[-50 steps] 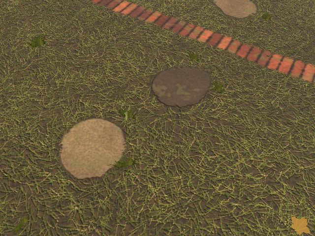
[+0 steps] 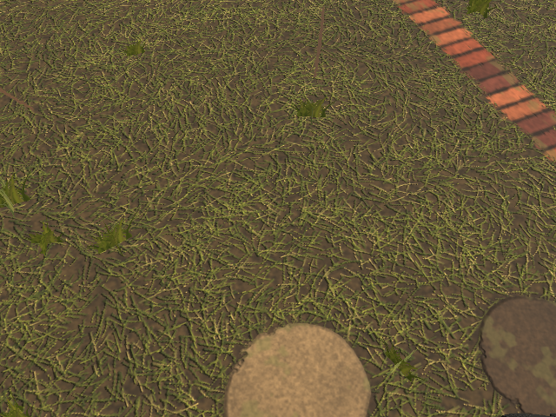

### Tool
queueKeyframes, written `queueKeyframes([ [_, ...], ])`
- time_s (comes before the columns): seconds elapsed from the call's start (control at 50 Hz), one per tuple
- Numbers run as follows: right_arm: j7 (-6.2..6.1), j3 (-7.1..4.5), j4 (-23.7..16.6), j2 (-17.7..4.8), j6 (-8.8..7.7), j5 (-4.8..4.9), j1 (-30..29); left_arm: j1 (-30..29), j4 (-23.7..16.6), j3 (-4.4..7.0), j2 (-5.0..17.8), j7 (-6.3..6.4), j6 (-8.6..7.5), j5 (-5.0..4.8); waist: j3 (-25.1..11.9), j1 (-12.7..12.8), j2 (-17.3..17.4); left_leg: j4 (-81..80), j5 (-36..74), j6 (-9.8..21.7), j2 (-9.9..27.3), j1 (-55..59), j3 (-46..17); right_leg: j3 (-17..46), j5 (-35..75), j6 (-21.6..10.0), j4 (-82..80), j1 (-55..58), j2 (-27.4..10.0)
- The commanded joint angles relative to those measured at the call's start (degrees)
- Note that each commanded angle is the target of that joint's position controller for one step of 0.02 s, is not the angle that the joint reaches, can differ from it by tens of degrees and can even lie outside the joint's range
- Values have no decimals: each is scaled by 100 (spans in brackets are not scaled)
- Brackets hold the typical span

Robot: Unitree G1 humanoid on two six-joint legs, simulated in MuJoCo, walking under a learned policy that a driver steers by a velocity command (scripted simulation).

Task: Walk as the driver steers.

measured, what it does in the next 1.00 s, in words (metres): walks ahead, turning right: right foot, then left foot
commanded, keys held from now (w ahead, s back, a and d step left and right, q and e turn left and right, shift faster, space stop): e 1.00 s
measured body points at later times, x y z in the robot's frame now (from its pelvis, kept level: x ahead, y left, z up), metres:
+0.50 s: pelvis +0.09 -0.05 +0.01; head +0.14 -0.08 +0.45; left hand +0.27 +0.21 -0.09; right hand +0.20 -0.36 -0.11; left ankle +0.06 +0.08 -0.67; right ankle +0.08 -0.14 -0.73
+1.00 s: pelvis +0.12 -0.02 +0.01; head +0.17 -0.01 +0.46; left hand +0.41 +0.17 -0.09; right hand +0.12 -0.33 -0.08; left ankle +0.18 +0.08 -0.73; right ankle +0.03 -0.12 -0.65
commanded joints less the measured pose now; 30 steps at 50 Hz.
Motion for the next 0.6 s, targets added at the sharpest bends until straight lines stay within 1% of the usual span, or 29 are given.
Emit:
queueKeyframes([
  [0.02,-40,-153,-242,-604,-124,-96,18,769,-68,140,490,76,145,35,-1276,198,357,-1066,3581,1181,1549,890,-1078,94,594,108,-372,75,-202],
  [0.04,-47,-114,-150,-497,-179,-125,-21,848,-15,112,367,92,171,57,-1307,247,386,-1116,3709,1148,1499,802,-850,110,818,142,-755,229,-216],
  [0.06,-62,-89,-61,-436,-214,-145,-53,806,0,86,275,105,181,72,-1303,246,419,-1153,3731,1091,1459,773,-665,129,1030,160,-1170,323,-231],
  [0.1,-114,-82,109,-430,-223,-175,-101,561,-23,39,168,102,196,66,-1274,161,549,-1214,3472,952,1386,802,-370,155,1518,148,-1926,524,-252],
  [0.12,-139,-87,187,-466,-215,-201,-88,416,-49,35,185,92,208,46,-1241,91,588,-1277,3221,917,1405,850,-315,163,1738,134,-2196,580,-246],
  [0.16,-176,-114,318,-581,-173,-230,-64,155,-139,79,336,76,249,2,-1100,-32,614,-1394,2548,911,1529,982,-360,161,1838,104,-2497,539,-194],
  [0.2,-217,-170,427,-736,-84,-180,7,-93,-298,144,496,66,302,-12,-876,-144,631,-1405,1955,966,1740,1238,-527,137,1436,57,-2518,202,-147],
  [0.24,-267,-204,506,-780,20,-104,99,-233,-435,180,516,43,355,-3,-725,-217,598,-1304,1609,1018,1963,1558,-708,119,915,-3,-2482,-138,-133],
  [0.28,-324,-219,533,-766,112,-49,135,-284,-528,185,434,-4,393,4,-690,-251,582,-1120,1703,1033,2128,1873,-812,38,540,-53,-2519,-304,-94],
  [0.32,-374,-240,521,-787,191,-8,92,-246,-573,178,337,-71,396,-21,-753,-227,589,-846,2188,958,2174,2114,-769,-136,439,-122,-2825,-180,19],
  [0.34,-399,-254,510,-813,228,27,31,-159,-563,178,290,-110,385,-37,-811,-158,584,-647,2438,865,2128,2169,-663,-265,617,-180,-3172,32,114],
  [0.36,-425,-269,506,-839,263,76,-32,-16,-526,184,261,-149,368,-45,-875,-54,586,-394,2586,717,2022,2151,-499,-415,1040,-264,-3706,370,244],
  [0.38,-444,-281,557,-832,281,126,54,129,-506,214,335,-170,344,-27,-919,45,529,-52,2410,435,1826,2017,-280,-393,1937,-402,-4425,833,320],
  [0.4,-443,-269,543,-714,238,71,186,244,-526,332,741,-130,335,14,-1080,-11,-25,739,1600,-9,1365,1512,143,326,3615,-661,-4703,1544,-64],
  [0.42,-408,-193,272,-459,152,-173,20,367,-615,505,1457,-48,334,73,-1202,-143,-1434,2089,-760,-599,467,-131,658,2072,6300,-1540,-4479,2605,-1316],
  [0.44,-383,-169,156,-431,108,-198,-541,766,-601,430,1168,-46,314,141,-1481,368,-1463,3251,-3169,-764,-14,-1161,-31,2735,6935,-2406,-4636,3132,-1849],
  [0.46,-323,-212,182,-572,86,-71,-482,723,-638,389,1065,-51,251,161,-1514,318,-837,3830,-3107,-744,172,-1397,-443,2402,6630,-2345,-4626,3181,-1668],
  [0.48,-323,-223,258,-549,102,17,-441,431,-686,401,997,-23,211,101,-1361,158,-530,3927,-2692,-744,286,-1586,-509,1999,6275,-2023,-4530,3158,-1317],
  [0.5,-351,-233,298,-562,129,6,-411,208,-735,393,940,4,222,3,-1205,71,-353,3693,-2335,-785,359,-1698,-523,1789,6004,-1794,-4549,3027,-1125],
  [0.52,-387,-264,304,-637,155,-15,-431,62,-788,366,867,56,258,-59,-1198,-2,-384,3500,-2049,-830,426,-1533,-558,1680,5781,-1681,-4608,2880,-1003],
  [0.56,-385,-231,309,-501,166,20,-349,27,-848,386,922,99,361,-34,-1221,-88,-525,3160,-1713,-939,284,-1174,-454,1582,5719,-1639,-4663,2628,-800],
  [0.6,-390,-215,317,-455,158,45,-377,58,-893,421,989,140,415,-20,-1226,-56,-581,2616,-1509,-1008,223,-1019,-445,1600,5489,-1619,-4675,2576,-727],
])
